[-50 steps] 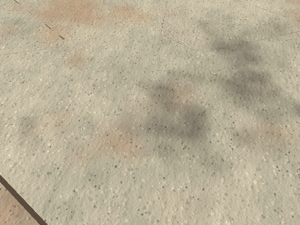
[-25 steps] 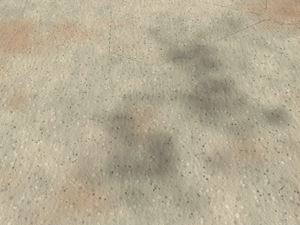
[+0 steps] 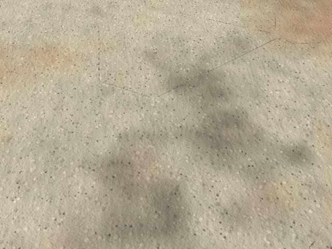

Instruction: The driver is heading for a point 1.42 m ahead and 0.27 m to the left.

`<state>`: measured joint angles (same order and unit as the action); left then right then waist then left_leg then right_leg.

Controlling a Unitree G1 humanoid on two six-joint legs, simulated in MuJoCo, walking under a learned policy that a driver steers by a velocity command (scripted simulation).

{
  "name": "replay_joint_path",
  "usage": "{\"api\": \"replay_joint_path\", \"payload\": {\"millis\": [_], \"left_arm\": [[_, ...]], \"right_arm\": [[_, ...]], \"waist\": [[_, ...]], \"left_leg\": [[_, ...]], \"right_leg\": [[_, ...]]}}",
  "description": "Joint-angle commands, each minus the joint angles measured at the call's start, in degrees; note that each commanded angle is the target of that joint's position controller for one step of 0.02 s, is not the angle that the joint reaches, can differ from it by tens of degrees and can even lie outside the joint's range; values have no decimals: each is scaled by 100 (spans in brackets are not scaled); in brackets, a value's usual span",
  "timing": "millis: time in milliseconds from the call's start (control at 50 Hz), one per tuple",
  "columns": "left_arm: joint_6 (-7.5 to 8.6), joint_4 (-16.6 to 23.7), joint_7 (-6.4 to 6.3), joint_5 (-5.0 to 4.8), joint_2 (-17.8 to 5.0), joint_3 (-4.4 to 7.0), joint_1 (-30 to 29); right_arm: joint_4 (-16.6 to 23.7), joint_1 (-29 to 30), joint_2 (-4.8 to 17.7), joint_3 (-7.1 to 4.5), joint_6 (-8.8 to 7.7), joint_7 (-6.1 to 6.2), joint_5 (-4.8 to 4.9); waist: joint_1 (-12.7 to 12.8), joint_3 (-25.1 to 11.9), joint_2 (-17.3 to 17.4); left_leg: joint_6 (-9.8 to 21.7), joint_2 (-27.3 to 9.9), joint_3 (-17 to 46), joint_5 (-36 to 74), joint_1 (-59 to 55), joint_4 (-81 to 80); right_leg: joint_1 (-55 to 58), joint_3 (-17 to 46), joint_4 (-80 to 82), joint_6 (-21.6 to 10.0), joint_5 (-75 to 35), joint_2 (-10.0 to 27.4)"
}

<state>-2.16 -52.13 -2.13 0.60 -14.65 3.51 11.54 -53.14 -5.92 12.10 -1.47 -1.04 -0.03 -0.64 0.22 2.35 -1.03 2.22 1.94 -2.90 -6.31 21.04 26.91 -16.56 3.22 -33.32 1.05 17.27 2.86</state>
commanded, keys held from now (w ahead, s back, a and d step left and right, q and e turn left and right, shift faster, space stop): no key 0.58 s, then w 0.16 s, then no key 0.26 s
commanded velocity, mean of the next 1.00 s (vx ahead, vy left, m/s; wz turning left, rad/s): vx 0.07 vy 0.00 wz -0.01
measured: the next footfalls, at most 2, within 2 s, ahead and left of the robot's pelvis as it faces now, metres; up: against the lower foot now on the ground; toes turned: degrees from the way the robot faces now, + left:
right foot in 1.12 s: +0.21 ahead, -0.13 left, +0.00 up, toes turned +1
right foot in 1.70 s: +0.30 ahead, -0.15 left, +0.00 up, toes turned -3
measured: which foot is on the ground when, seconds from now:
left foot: down 0.00-1.00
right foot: down 0.00-0.84, up 0.86-1.00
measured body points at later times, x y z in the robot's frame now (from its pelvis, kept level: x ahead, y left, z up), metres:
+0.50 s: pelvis +0.06 -0.03 +0.00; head +0.07 -0.03 +0.45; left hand +0.10 +0.23 -0.14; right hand +0.16 -0.28 -0.14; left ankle +0.09 +0.10 -0.73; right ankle +0.01 -0.15 -0.73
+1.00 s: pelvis +0.13 +0.01 +0.01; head +0.15 +0.03 +0.46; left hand +0.18 +0.28 -0.14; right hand +0.16 -0.24 -0.13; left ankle +0.10 +0.09 -0.73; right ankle +0.09 -0.13 -0.67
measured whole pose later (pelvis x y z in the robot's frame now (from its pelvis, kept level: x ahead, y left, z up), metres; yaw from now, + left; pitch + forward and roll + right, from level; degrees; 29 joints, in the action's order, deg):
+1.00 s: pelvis +0.13 +0.01 +0.01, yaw +1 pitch +0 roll -1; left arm 1.8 -59.6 -2.5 -1.1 -13.8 3.4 11.2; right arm -62.7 -13.7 12.0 -1.4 -3.5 0.3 -0.7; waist -0.6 1.7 -0.9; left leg 3.4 1.4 -3.5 -15.0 10.3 24.9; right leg -21.7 0.5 -53.9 1.9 25.8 2.0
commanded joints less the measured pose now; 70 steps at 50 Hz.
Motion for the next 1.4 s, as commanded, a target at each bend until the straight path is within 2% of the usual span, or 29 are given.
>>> {"api": "replay_joint_path", "payload": {"millis": [20, 40, 80, 160, 360, 580, 600, 640, 680, 700, 740, 780, 800, 820, 840, 860, 880, 920, 960, 1000, 1040, 1080, 1100, 1120, 1140, 1160, 1200, 1260, 1400], "left_arm": [[24, 68, -26, 70, -769, 146, 458], [77, -14, -17, 25, -744, 149, 371], [233, -60, -3, 42, -493, 73, 158], [406, -212, 20, -26, -490, 53, 308], [344, -507, 20, -54, -434, -9, 456], [299, -732, 23, -42, -346, -66, 401], [291, -814, 21, -48, -308, -72, 531], [266, -820, 6, -116, -533, 0, 548], [330, -773, -6, -170, -812, 86, 720], [400, -779, -11, -200, -942, 136, 754], [551, -772, -2, -200, -817, 130, 730], [560, -644, 21, -208, -711, 99, 261], [537, -576, 25, -189, -689, 95, 129], [548, -492, 2, -127, -602, 70, 118], [568, -448, -60, -42, -230, -29, 393], [562, -481, -61, -96, -257, -20, 397], [540, -539, -36, -210, -344, 26, 469], [486, -624, -24, -209, -275, 44, 358], [417, -636, -46, -162, -197, 61, 262], [387, -617, -49, -164, -7, -6, 97], [335, -609, -62, -176, -70, -23, -3], [245, -716, -58, -147, -136, -19, 165], [193, -716, -60, -69, -258, 0, 122], [146, -686, -78, -3, -445, 29, 83], [119, -627, -94, -32, -693, 66, -82], [120, -674, -72, -110, -705, 92, -278], [199, -707, -36, -86, -402, 60, -343], [305, -804, -6, -81, -375, 65, -315], [278, -931, -11, -100, -379, 64, -407]], "right_arm": [[282, 159, 768, -141, -47, 28, -6], [296, 227, 728, -143, -41, 44, -26], [222, 146, 629, -124, -36, 88, -15], [17, -43, 647, -132, -34, 97, 5], [-293, -20, 717, -161, 74, 127, 65], [-562, 2, 751, -180, 155, 194, 76], [-639, -93, 682, -165, 163, 193, 74], [-671, -49, 689, -190, 171, 190, 115], [-509, 290, 676, -193, 52, 158, 139], [-424, 405, 620, -183, -45, 121, 182], [-371, 390, 557, -180, -239, 32, 232], [-563, -173, 535, -211, -333, -13, 214], [-761, -612, 663, -287, -322, -7, 166], [-829, -976, 1066, -408, -298, 15, 98], [-951, -1559, 1588, -517, -259, -15, 103], [-1003, -1748, 1179, -353, -293, -45, 44], [-923, -1401, 922, -246, -350, -30, 61], [-710, -771, 771, -158, -372, -21, 55], [-708, -572, 502, -37, -312, 32, -10], [-753, -631, 651, -28, -243, 103, -60], [-773, -684, 943, -85, -174, 150, -4], [-754, -504, 968, -96, -108, 152, 136], [-812, -643, 902, -95, -105, 120, 184], [-842, -775, 788, -78, -122, 84, 125], [-842, -965, 679, -81, -131, 49, 20], [-886, -1190, 460, -48, -91, 67, -5], [-871, -954, 517, -56, -31, 127, 35], [-877, -1030, 554, -54, 31, 159, 19], [-880, -975, 569, -60, 70, 166, 42]], "waist": [[-8, -323, 164], [-67, -154, -200], [-153, -115, -413], [-105, -264, -210], [-2, -420, 76], [-19, -295, 37], [-6, -402, -2], [24, -60, -308], [195, 505, -728], [218, 771, -916], [134, 978, -907], [-269, 742, -729], [-404, 425, -551], [-424, 14, 236], [-506, -555, 1650], [-517, -750, 1574], [-299, -462, 989], [-59, -260, 475], [93, -238, 618], [92, -388, 714], [62, -584, 672], [227, -582, 591], [224, -456, 473], [139, -394, 247], [-131, -251, -184], [-272, -159, -493], [-88, -14, -158], [-103, -288, -111], [-81, -389, 48]], "left_leg": [[-4, -647, 758, -2359, 171, -1035], [-117, -451, 501, -1852, -360, -764], [-61, -443, 440, -1057, -932, -364], [45, -429, 379, 14, -995, -111], [3, -443, 363, 1022, -1184, 134], [-51, -448, 373, 895, -1251, 91], [-60, -360, 270, 311, -1288, 112], [-74, -31, -61, -1581, -841, 501], [-68, 58, -223, -2079, 159, 1190], [13, -91, -115, -1907, 544, 1544], [176, -378, 115, -1909, 946, 1711], [251, -263, -76, -1487, -47, 519], [210, -115, -78, -651, -968, 134], [310, -625, 750, 599, -1696, -105], [1078, -1726, 2388, 1762, -2604, -631], [1558, -2366, 3342, 2671, -2630, -949], [1530, -2379, 2807, 2997, -2317, -752], [1134, -1878, 1648, 3066, -1820, -700], [829, -1388, 935, 3176, -1430, -776], [818, -1184, 635, 3610, -1379, -649], [929, -1262, 717, 3648, -1416, -584], [836, -1233, 722, 2805, -1077, -588], [631, -1094, 738, 1823, -877, -684], [406, -919, 717, 621, -650, -753], [216, -533, 472, -415, -430, -789], [80, -319, 280, -649, -547, -875], [-23, -282, 190, -218, -678, -638], [-15, -346, 185, 597, -986, -441], [-31, -407, 188, 763, -1186, -377]], "right_leg": [[470, 208, 859, -395, 161, 273], [-264, 219, 1024, -438, 1036, 194], [-624, 218, 1272, -269, 885, 179], [-159, 122, 1032, -175, -342, 120], [318, -39, 796, -228, -1554, 28], [376, -130, 932, -222, -1460, -32], [431, -157, 1033, -251, -824, -65], [212, 149, 1331, -548, 1145, 64], [237, 1199, 1977, -1024, 2683, 788], [291, 1785, 2205, -1275, 2854, 1240], [517, 2029, 2136, -1418, 2049, 1546], [370, 1151, 1412, -1026, 8, 1094], [109, 679, 906, -759, -935, 719], [-205, -13, -286, -394, -1603, 140], [-1111, -629, -1786, 101, 60, -575], [-1369, -79, -3000, 201, 1994, -573], [-1502, 229, -3668, 143, 2024, -338], [-1471, 116, -3304, 27, 1351, 32], [-880, -50, -2183, 50, 761, 160], [-349, -234, -1096, 125, 564, 50], [69, -379, -338, 155, 201, -81], [780, -469, 582, 64, -898, -122], [1040, -340, 957, -34, -1511, -58], [1317, -46, 975, -143, -2135, 203], [1350, 60, 750, -307, -2549, 349], [1069, -3, 598, -460, -2048, 260], [856, -37, 650, -347, -2087, 127], [942, -61, 580, -321, -2625, 92], [950, -86, 589, -354, -2633, 52]]}}
Keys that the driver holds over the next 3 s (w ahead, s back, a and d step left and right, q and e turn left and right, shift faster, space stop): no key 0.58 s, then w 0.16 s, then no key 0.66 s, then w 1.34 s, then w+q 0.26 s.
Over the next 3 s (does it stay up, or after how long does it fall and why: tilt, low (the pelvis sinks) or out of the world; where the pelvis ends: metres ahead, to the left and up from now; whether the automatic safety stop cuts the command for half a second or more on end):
stays up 0.92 -0.07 0.02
